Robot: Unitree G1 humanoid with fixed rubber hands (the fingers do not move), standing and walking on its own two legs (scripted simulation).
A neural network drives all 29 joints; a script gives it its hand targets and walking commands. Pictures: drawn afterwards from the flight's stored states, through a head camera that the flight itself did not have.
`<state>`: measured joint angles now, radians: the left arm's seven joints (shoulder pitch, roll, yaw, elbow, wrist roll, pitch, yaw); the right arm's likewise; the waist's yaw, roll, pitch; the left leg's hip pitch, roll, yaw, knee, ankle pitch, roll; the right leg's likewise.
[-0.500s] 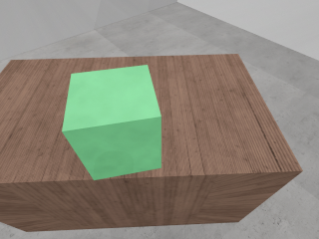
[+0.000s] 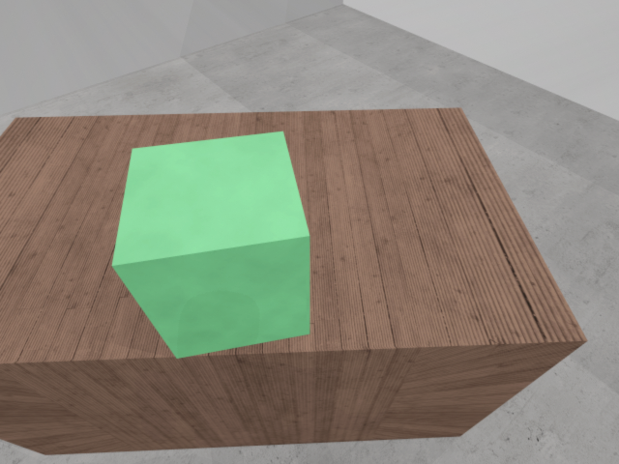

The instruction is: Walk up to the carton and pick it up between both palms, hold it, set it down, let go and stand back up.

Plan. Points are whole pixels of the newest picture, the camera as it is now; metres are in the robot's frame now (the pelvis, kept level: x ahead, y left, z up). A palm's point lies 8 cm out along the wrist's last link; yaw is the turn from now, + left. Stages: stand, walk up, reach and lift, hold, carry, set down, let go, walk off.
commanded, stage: walk up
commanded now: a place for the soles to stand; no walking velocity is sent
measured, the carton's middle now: (228, 248) +0.41 +0.12 +0.03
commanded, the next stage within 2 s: reach and lift in 0.12 s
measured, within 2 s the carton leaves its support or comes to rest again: neither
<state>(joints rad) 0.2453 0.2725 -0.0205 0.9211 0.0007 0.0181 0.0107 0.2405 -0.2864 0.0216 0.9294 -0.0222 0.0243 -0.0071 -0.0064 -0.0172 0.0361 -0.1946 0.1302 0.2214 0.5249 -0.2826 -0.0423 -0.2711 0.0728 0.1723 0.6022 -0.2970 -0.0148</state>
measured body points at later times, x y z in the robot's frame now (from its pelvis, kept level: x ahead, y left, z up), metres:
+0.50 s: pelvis -0.02 +0.01 -0.01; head +0.02 +0.02 +0.43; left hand +0.16 +0.26 -0.11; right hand +0.18 -0.25 -0.10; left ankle -0.01 +0.15 -0.73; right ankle +0.02 -0.11 -0.73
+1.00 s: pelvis +0.00 +0.03 +0.01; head +0.00 +0.03 +0.46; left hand +0.15 +0.27 -0.07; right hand +0.18 -0.20 -0.07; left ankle -0.01 +0.15 -0.73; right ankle +0.02 -0.11 -0.73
